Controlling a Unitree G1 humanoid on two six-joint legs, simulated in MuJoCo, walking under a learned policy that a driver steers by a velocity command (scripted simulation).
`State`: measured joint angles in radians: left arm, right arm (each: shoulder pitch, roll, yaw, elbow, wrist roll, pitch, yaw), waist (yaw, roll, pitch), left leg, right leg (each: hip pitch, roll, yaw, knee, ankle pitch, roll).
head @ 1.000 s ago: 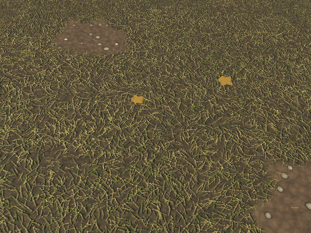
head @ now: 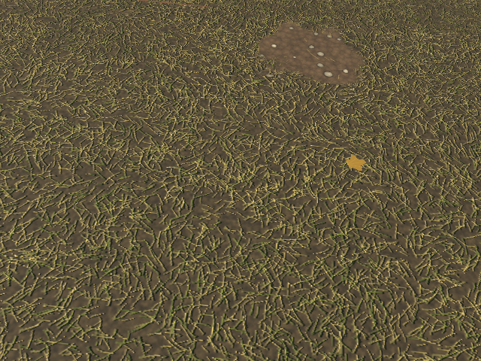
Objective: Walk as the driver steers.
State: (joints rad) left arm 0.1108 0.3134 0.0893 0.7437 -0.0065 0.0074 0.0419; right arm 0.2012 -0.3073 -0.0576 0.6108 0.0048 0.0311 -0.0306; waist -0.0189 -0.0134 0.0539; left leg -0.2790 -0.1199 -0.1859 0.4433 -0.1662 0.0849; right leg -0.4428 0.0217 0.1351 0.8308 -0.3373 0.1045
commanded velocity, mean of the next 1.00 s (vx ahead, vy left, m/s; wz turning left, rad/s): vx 0.22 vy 0.00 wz -0.21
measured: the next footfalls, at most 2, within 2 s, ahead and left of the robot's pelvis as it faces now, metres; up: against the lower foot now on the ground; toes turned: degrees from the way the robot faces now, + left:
right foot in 0.18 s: +0.06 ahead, -0.15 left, +0.00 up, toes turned +9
left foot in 0.44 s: +0.02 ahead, +0.10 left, +0.00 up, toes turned -5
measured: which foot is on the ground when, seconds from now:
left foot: down 0.00-0.20, up 0.22-0.42, down 0.44-0.86, up 0.88-1.00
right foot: up 0.00-0.16, down 0.18-0.50, up 0.52-0.84, down 0.86-1.00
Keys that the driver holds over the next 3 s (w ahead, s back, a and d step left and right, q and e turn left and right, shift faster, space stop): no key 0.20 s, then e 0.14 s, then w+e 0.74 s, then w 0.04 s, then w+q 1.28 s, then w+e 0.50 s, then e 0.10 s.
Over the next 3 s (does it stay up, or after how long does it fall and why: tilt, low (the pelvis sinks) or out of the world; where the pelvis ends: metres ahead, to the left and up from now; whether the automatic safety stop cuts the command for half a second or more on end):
stays up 1.30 -0.26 -0.03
